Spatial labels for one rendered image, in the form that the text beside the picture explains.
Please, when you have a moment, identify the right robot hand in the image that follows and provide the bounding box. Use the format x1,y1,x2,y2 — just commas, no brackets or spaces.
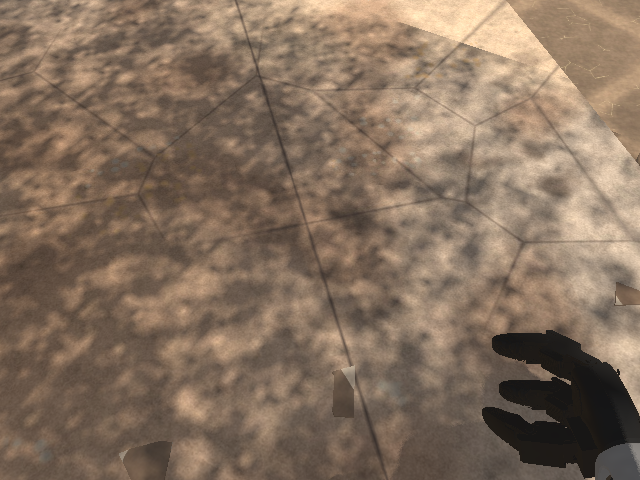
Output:
482,330,640,479

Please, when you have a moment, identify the robot right forearm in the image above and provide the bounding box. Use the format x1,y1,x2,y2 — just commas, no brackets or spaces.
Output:
595,443,640,480

